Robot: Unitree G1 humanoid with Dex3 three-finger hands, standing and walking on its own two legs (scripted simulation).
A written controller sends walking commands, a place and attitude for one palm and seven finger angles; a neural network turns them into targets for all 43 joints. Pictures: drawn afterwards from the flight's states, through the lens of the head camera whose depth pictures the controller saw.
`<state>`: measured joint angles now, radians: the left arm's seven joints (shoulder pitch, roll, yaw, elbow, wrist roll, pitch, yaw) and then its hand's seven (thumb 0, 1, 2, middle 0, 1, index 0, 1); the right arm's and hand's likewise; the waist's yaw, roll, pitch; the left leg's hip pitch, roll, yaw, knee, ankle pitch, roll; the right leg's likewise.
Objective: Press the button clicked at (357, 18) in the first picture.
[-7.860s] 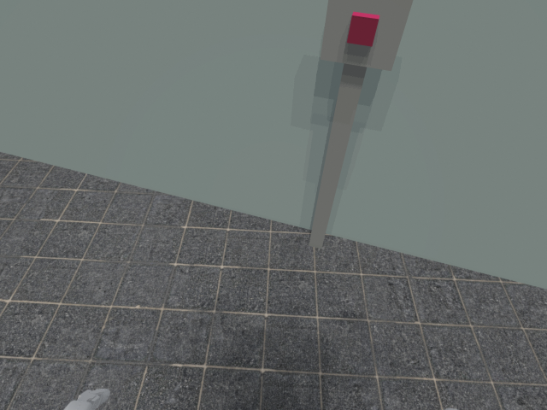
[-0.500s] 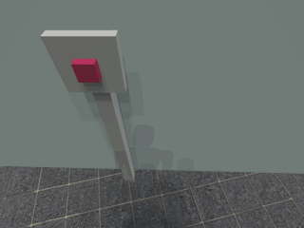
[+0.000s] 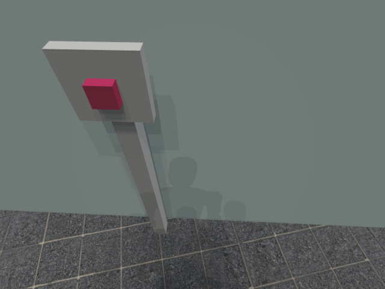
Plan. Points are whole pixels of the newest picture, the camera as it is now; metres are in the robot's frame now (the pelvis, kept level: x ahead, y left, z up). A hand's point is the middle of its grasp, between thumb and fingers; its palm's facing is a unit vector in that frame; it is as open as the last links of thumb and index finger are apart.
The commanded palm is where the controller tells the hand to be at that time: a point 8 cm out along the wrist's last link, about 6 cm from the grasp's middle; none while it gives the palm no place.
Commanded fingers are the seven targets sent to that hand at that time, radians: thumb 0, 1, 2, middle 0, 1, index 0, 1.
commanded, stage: look again from close up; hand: left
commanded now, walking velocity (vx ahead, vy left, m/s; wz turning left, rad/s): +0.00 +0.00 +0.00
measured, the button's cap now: (104, 93) +0.45 +0.21 +0.18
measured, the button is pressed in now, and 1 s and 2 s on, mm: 0 0 0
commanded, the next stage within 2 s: raise the hand and make a fist in 0.48 s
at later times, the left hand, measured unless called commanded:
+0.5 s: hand out of the picture +0.00 +0.18 -0.17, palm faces +0.03 -0.98 -0.20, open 7.4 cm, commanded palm none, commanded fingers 0.00 0.90 0.90 -0.20 -0.30 -0.20 -0.30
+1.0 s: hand out of the picture +0.11 +0.17 -0.02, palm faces -0.02 -1.00 +0.03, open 5.4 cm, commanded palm +0.10 +0.24 +0.00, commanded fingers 0.00 0.90 0.90 -0.81 -0.96 -0.81 -0.96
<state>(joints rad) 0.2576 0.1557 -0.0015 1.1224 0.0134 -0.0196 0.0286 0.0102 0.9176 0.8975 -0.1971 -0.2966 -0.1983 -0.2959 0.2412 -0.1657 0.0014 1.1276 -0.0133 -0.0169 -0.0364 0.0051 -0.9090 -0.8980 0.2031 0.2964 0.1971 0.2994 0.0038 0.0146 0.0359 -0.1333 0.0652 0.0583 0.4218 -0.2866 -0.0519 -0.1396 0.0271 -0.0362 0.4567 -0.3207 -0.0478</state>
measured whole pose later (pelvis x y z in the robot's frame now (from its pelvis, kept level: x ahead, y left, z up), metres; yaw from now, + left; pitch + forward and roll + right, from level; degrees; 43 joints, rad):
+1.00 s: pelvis -0.06 +0.02 -0.05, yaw +2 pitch +6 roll +1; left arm 0.48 0.14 0.03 0.06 -0.19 -0.40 -0.26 0.01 0.91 0.90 -0.54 -0.67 -0.55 -0.67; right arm 0.13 -0.27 -0.06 0.50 0.03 -0.23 -0.02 0.01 -0.90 -0.90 0.20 0.30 0.20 0.30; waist 0.02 -0.03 -0.09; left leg -0.58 0.03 0.04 0.88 -0.41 -0.02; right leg -0.57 -0.03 -0.05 0.91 -0.45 -0.02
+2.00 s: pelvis -0.04 +0.03 -0.01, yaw +4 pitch -2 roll -1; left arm 0.21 0.31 0.25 -0.26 -0.30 0.11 -0.33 0.02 0.90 0.90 -1.30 -1.50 -1.30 -1.50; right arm 0.19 -0.25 0.09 0.60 0.05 -0.30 -0.08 0.01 -0.90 -0.90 0.21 0.30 0.20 0.30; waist 0.08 0.06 -0.04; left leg -0.25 0.02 0.00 0.60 -0.32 0.00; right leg -0.19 -0.02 -0.09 0.56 -0.33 0.00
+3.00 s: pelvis -0.06 +0.02 +0.00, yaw +3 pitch -5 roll +0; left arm -0.06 0.29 0.24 -0.08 -0.27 0.20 -0.27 0.02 0.90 0.90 -1.30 -1.50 -1.30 -1.50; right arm 0.18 -0.25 0.09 0.66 0.06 -0.27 -0.11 0.01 -0.90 -0.90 0.21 0.30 0.20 0.30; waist 0.05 0.06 0.00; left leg -0.17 0.03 0.02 0.50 -0.24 -0.01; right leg -0.14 -0.01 -0.08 0.49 -0.27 -0.01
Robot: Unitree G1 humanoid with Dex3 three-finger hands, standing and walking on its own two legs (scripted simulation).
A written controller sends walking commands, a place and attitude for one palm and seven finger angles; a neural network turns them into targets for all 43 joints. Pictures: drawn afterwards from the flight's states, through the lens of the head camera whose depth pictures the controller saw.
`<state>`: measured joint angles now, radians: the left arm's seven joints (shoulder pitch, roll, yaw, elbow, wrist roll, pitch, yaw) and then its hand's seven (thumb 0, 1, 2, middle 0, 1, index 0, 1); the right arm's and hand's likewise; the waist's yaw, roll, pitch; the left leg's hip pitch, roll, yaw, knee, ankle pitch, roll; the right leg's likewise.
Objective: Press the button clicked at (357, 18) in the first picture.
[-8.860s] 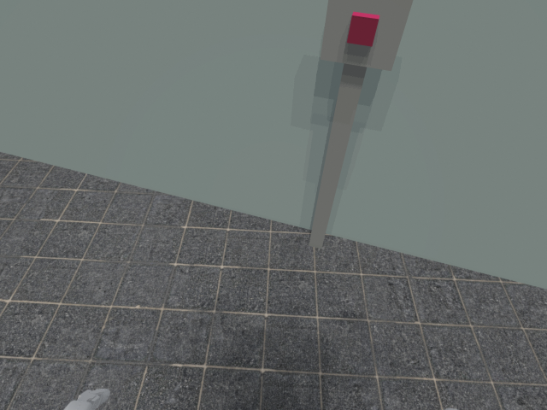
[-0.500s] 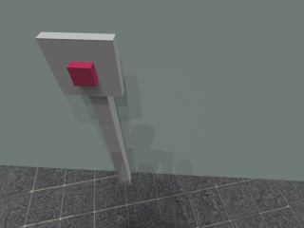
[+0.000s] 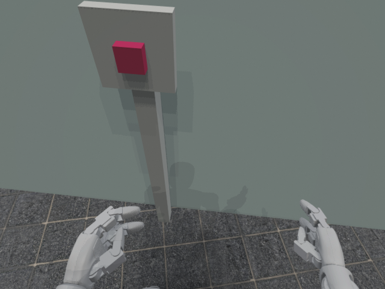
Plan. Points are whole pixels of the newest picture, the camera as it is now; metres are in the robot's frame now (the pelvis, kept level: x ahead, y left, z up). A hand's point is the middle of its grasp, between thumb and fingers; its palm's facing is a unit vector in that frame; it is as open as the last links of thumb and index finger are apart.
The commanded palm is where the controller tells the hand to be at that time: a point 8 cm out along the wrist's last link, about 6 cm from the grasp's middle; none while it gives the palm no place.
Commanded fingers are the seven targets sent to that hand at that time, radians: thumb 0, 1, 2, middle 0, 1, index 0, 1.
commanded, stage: raise the hand and make a fist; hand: left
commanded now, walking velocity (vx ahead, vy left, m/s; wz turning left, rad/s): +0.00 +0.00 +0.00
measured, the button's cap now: (131, 57) +0.52 +0.18 +0.22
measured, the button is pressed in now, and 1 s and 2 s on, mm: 0 0 0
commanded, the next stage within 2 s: aim a knuckle at the button in 1.58 s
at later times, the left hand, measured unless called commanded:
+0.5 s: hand (78, 214) +0.21 +0.21 +0.11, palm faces +0.08 -0.99 -0.09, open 3.1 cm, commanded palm +0.18 +0.25 +0.12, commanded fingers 0.00 0.90 0.90 -1.30 -1.50 -1.30 -1.50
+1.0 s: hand (59, 172) +0.24 +0.22 +0.19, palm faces +0.00 -1.00 -0.10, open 3.1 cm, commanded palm +0.21 +0.27 +0.20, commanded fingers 0.00 0.90 0.90 -1.30 -1.50 -1.30 -1.50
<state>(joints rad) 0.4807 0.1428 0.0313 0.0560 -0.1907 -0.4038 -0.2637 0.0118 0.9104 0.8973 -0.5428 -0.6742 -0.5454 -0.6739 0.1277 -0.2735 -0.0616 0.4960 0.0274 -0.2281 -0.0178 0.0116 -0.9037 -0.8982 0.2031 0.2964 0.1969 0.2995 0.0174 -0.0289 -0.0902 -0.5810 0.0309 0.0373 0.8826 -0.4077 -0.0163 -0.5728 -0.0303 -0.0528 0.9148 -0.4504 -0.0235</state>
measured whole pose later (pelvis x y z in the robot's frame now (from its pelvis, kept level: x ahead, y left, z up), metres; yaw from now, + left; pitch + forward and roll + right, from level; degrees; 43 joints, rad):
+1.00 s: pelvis +0.02 +0.01 +0.04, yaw +2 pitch -2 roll -1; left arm 0.21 0.31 0.25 -0.26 -0.30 0.11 -0.33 0.02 0.90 0.90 -1.30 -1.50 -1.30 -1.50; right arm 0.19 -0.25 0.09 0.60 0.05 -0.30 -0.08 0.01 -0.90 -0.90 0.21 0.30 0.20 0.30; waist 0.08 0.06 -0.04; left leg -0.25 0.02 0.00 0.60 -0.32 0.00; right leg -0.19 -0.02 -0.09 0.56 -0.33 0.00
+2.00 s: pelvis +0.00 +0.01 +0.04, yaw +1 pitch -5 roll +0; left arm -0.06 0.29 0.24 -0.08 -0.27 0.20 -0.27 0.02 0.90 0.90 -1.30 -1.50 -1.30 -1.50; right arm 0.18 -0.25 0.09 0.66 0.06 -0.27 -0.11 0.01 -0.90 -0.90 0.21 0.30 0.20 0.30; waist 0.05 0.06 0.00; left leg -0.17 0.03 0.02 0.50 -0.24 -0.01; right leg -0.14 -0.01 -0.08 0.49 -0.27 -0.01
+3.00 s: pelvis +0.03 +0.01 +0.04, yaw -1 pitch +1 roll +0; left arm -0.48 0.24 0.20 0.47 -0.18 0.10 -0.13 0.02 0.90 0.90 -1.30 -1.50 -1.30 -1.50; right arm 0.24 -0.25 0.05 0.67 0.06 -0.11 -0.07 0.01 -0.90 -0.90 0.21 0.30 0.20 0.30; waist -0.02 0.04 -0.03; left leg -0.24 0.03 0.05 0.50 -0.27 -0.01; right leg -0.23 -0.01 -0.04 0.50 -0.29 -0.01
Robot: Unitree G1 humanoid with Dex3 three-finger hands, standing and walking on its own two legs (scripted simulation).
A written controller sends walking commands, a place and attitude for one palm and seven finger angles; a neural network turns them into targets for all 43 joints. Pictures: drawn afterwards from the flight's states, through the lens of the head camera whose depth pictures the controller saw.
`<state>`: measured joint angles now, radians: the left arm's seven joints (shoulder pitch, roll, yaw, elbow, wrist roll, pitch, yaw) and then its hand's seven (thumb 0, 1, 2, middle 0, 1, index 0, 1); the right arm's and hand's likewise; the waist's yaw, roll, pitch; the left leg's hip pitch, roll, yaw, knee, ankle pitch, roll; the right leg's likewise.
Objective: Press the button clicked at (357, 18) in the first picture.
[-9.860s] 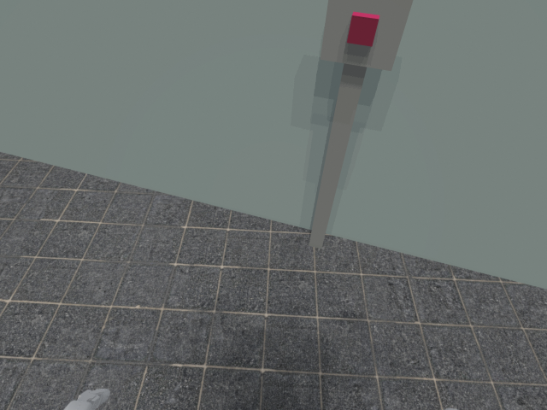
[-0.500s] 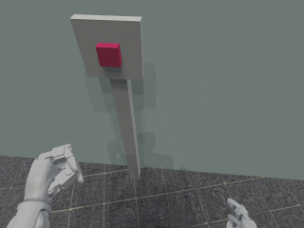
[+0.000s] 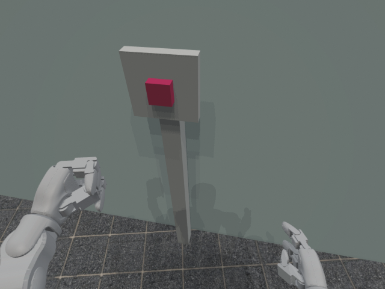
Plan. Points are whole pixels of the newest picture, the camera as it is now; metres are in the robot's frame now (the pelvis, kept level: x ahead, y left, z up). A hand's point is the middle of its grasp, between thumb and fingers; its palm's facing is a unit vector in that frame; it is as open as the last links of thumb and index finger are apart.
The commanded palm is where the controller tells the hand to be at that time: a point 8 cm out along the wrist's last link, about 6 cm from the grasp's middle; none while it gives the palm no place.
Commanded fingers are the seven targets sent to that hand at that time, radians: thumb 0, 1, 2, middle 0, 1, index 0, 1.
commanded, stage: raise the hand and make a fist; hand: left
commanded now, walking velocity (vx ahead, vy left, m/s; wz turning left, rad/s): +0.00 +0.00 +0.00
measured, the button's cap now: (160, 91) +0.50 +0.15 +0.19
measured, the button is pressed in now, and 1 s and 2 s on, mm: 0 0 0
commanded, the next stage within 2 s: aim a knuckle at the button in 0.58 s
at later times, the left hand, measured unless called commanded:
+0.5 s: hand (90, 182) +0.22 +0.20 +0.18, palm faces +0.01 -1.00 -0.09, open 3.1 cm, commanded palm +0.19 +0.25 +0.19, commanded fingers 0.00 0.90 0.90 -1.30 -1.50 -1.30 -1.50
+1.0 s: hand (114, 166) +0.26 +0.18 +0.18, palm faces -0.03 -1.00 -0.06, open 3.1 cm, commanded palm +0.24 +0.23 +0.18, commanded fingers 0.00 0.90 0.90 -1.30 -1.50 -1.30 -1.50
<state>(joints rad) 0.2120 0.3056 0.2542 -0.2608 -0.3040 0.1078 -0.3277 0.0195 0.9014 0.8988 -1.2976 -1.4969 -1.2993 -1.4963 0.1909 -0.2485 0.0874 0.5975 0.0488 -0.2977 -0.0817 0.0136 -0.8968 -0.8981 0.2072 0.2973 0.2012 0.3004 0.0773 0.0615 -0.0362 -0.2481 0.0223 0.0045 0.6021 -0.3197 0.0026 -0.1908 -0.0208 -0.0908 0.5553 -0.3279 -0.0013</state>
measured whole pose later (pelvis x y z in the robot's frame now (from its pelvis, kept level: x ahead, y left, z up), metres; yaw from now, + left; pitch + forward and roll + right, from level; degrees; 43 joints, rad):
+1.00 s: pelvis -0.02 -0.01 +0.01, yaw -1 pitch -5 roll +0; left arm -0.06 0.29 0.24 -0.08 -0.27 0.20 -0.27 0.02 0.90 0.90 -1.30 -1.50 -1.30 -1.50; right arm 0.18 -0.25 0.09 0.66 0.06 -0.27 -0.11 0.01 -0.90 -0.90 0.21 0.30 0.20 0.30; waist 0.05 0.06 0.00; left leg -0.17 0.03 0.02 0.50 -0.24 -0.01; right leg -0.14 -0.01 -0.08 0.49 -0.27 -0.01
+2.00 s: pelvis +0.00 -0.01 +0.01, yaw -3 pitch +1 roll +0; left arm -0.48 0.24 0.20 0.47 -0.18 0.10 -0.13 0.02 0.90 0.90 -1.30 -1.50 -1.30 -1.50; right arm 0.24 -0.25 0.05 0.67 0.06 -0.11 -0.07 0.01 -0.90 -0.90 0.21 0.30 0.20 0.30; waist -0.02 0.04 -0.03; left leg -0.24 0.03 0.05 0.50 -0.27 -0.01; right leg -0.23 -0.01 -0.04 0.50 -0.29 -0.01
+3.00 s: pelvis +0.00 +0.00 +0.01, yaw -3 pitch +0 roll +0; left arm -0.46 0.24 0.18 0.47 -0.18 0.05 -0.13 0.02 0.90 0.90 -1.30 -1.50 -1.30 -1.50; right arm 0.25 -0.25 0.04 0.67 0.06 -0.09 -0.07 0.01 -0.90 -0.90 0.21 0.30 0.20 0.30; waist -0.01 0.04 -0.03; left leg -0.25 0.04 0.05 0.52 -0.27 0.00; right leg -0.23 0.00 -0.04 0.50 -0.28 -0.01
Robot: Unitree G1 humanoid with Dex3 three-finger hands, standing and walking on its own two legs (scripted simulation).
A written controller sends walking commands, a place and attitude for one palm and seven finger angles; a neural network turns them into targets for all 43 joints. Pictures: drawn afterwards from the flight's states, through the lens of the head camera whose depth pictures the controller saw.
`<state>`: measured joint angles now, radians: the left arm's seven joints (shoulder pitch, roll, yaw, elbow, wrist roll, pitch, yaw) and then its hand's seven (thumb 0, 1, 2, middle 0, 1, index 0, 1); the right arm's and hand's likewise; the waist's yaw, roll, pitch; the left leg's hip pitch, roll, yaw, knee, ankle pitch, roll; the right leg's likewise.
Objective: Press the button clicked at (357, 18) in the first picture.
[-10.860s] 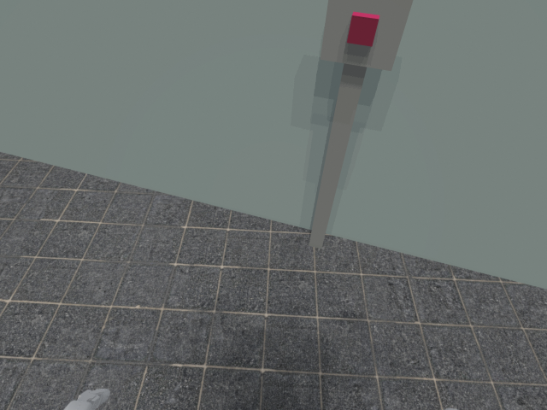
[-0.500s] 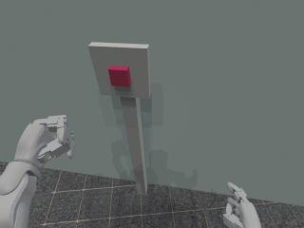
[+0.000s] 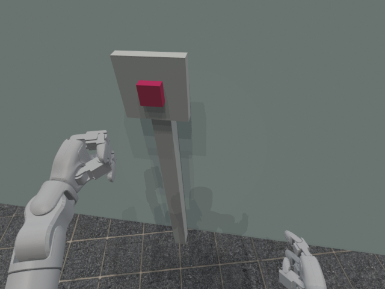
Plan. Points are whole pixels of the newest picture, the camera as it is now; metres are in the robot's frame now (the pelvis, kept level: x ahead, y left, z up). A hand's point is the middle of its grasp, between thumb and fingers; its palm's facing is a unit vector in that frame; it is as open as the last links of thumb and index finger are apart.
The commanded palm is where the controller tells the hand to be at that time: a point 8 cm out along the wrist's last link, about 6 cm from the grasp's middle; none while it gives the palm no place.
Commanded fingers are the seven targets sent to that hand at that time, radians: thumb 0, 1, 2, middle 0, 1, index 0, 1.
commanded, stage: aim a knuckle at the button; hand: left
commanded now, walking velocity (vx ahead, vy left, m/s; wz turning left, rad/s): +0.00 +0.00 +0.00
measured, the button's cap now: (151, 93) +0.51 +0.16 +0.18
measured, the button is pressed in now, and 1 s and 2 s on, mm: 0 0 0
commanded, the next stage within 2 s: none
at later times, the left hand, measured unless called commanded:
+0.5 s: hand (132, 139) +0.36 +0.17 +0.16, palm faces -0.02 -1.00 -0.03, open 3.1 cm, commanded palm +0.33 +0.22 +0.16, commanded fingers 0.00 0.90 0.90 -1.30 -1.50 -1.30 -1.50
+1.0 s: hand (152, 127) +0.42 +0.14 +0.14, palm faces -0.03 -1.00 -0.01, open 3.1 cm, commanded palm +0.39 +0.20 +0.15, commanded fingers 0.00 0.90 0.90 -1.30 -1.50 -1.30 -1.50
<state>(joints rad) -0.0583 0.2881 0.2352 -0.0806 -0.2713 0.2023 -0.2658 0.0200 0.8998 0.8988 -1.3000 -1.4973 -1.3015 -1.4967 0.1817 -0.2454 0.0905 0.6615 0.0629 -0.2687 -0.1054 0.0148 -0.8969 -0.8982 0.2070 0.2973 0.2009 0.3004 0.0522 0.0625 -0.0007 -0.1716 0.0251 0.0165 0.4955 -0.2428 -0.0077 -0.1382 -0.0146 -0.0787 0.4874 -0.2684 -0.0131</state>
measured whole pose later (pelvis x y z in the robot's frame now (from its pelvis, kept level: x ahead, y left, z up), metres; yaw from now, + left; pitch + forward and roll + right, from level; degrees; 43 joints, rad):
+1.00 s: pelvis +0.02 +0.00 +0.00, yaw -2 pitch +1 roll +0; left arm -0.48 0.24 0.20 0.47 -0.18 0.10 -0.13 0.02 0.90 0.90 -1.30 -1.50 -1.30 -1.50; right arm 0.24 -0.25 0.05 0.67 0.06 -0.11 -0.07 0.01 -0.90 -0.90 0.21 0.30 0.20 0.30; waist -0.02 0.04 -0.03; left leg -0.24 0.03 0.05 0.50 -0.27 -0.01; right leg -0.23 -0.01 -0.04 0.50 -0.29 -0.01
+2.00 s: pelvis +0.02 +0.00 +0.00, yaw -2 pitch +0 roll +0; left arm -0.46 0.24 0.18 0.47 -0.18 0.05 -0.13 0.02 0.90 0.90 -1.30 -1.50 -1.30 -1.50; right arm 0.25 -0.25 0.04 0.67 0.06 -0.09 -0.07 0.01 -0.90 -0.90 0.21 0.30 0.20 0.30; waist -0.01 0.04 -0.03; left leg -0.25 0.04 0.05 0.52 -0.27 0.00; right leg -0.23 0.00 -0.04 0.50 -0.28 -0.01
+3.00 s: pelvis +0.01 +0.00 +0.00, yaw -1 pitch +4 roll +0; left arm -0.74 0.28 0.22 0.84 -0.14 -0.09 -0.12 -0.01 0.85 0.94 -1.30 -1.50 -1.30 -1.50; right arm 0.32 -0.26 0.03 0.71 0.05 -0.09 -0.06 0.01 -0.90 -0.90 0.21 0.30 0.20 0.30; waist -0.04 0.04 -0.03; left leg -0.35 0.04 0.04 0.56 -0.28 0.00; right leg -0.32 0.00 -0.05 0.54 -0.29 -0.01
